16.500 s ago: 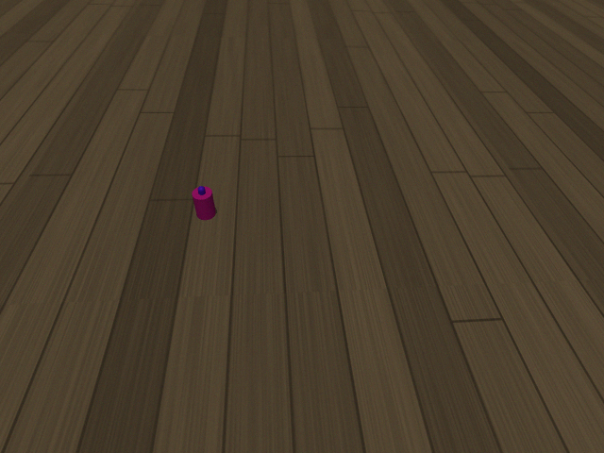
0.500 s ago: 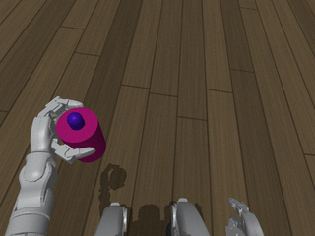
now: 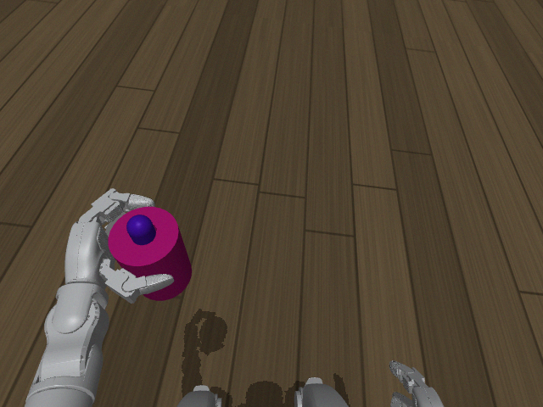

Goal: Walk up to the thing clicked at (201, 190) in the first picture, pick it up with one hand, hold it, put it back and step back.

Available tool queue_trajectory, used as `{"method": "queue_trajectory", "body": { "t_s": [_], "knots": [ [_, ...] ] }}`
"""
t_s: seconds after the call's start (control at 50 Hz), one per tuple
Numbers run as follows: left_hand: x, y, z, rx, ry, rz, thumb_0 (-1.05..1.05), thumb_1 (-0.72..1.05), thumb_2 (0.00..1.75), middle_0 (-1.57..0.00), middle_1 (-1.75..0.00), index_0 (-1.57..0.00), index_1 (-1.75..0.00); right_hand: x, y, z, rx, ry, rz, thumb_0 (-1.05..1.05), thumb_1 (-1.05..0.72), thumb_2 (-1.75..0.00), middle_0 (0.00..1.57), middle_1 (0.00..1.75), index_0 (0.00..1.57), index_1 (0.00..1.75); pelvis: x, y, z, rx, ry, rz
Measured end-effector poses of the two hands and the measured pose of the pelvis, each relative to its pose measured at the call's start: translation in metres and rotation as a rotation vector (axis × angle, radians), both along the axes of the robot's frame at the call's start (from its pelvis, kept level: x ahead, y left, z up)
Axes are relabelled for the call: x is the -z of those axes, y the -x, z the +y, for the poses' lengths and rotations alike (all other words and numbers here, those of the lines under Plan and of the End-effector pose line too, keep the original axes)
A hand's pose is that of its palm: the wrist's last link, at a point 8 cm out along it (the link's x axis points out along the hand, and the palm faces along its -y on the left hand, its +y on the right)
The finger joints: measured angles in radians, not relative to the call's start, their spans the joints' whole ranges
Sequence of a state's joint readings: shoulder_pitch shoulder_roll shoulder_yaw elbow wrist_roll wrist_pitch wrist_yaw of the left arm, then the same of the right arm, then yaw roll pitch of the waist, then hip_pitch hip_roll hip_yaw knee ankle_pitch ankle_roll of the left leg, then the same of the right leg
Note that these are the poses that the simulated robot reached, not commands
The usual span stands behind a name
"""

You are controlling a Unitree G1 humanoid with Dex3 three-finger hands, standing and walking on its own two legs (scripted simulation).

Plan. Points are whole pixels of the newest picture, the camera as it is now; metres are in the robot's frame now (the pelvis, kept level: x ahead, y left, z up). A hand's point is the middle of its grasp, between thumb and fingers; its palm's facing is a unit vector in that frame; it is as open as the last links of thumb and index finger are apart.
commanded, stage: lift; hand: left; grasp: from the side
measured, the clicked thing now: (152, 251) +0.34 +0.16 +0.02
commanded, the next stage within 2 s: hold in 0.48 s
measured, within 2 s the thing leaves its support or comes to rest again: neither
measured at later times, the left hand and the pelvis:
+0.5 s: hand (140, 232) +0.35 +0.16 +0.07, palm faces +0.05 -1.00 +0.01, open 11.8 cm; pelvis +0.01 -0.01 +0.02, yaw +0 degrees
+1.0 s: hand (140, 229) +0.34 +0.16 +0.09, palm faces +0.05 -1.00 +0.01, open 11.8 cm; pelvis +0.01 -0.01 +0.04, yaw +0 degrees
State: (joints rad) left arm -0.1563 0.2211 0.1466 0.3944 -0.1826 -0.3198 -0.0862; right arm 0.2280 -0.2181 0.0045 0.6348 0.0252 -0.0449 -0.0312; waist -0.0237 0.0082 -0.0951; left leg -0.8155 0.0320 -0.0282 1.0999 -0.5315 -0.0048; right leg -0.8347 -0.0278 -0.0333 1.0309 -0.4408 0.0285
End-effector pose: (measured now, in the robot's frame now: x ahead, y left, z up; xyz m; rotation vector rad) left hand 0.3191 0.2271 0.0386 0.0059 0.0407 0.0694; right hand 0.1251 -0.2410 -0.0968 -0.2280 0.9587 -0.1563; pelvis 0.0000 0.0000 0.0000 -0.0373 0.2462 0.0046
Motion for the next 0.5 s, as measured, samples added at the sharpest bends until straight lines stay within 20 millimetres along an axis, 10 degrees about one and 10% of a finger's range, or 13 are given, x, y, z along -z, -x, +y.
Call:
{"method": "queue_trajectory", "body": {
  "t_s": [0.5],
  "knots": [
    [-0.03, -0.003, -0.01, 0.023, 0.017, -0.021, -0.05, -0.61, 0.87, -0.65, -1.05, -0.66, -1.08, -0.023, -0.008, -0.009, 0.011, -0.002, -0.007, 0.01, -0.92, -0.9, 0.2, 0.3, 0.2, 0.3, -0.024, -0.013, -0.006, 0.003, -0.012, -0.076]
  ]
}}
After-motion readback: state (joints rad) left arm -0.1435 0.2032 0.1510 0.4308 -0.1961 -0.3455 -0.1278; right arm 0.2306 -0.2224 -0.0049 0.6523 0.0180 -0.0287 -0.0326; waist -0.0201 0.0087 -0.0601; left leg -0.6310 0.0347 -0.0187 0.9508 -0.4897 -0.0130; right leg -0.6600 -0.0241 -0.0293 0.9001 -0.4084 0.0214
